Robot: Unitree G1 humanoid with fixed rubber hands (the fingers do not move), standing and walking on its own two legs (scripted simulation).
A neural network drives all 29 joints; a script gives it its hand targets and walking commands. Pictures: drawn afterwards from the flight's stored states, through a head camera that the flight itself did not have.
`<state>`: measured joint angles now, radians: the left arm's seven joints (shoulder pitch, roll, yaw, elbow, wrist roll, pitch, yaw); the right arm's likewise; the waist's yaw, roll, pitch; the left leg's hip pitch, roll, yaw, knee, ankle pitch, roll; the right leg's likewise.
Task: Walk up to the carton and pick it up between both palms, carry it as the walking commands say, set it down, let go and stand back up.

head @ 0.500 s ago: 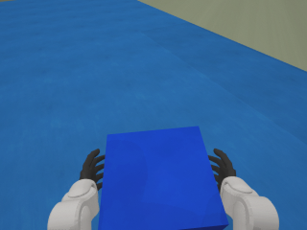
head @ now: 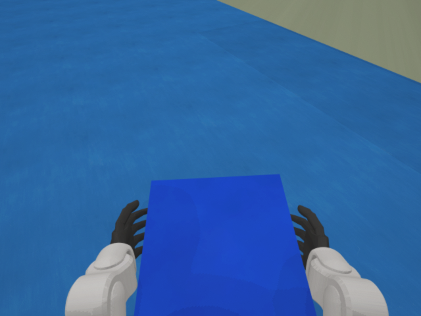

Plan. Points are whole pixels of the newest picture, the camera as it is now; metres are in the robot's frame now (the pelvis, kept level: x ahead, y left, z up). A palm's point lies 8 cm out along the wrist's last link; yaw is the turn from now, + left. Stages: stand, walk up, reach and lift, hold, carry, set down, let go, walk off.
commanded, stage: carry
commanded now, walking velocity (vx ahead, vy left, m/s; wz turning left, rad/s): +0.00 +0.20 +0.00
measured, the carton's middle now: (219, 264) +0.23 -0.01 +0.03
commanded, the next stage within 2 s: none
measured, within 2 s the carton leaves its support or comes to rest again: neither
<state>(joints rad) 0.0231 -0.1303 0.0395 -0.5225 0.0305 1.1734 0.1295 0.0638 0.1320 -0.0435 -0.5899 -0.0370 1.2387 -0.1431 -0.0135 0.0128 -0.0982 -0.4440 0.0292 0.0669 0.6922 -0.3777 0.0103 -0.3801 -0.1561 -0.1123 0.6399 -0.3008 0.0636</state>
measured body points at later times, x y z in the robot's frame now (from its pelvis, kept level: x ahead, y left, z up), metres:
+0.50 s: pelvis -0.06 +0.15 +0.01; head -0.07 +0.14 +0.46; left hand +0.19 +0.29 +0.10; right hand +0.17 -0.01 +0.09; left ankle -0.03 +0.28 -0.70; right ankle -0.05 -0.01 -0.72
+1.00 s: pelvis -0.13 +0.32 +0.01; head -0.15 +0.30 +0.45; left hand +0.11 +0.46 +0.09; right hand +0.09 +0.16 +0.08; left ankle -0.10 +0.39 -0.68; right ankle -0.13 +0.21 -0.72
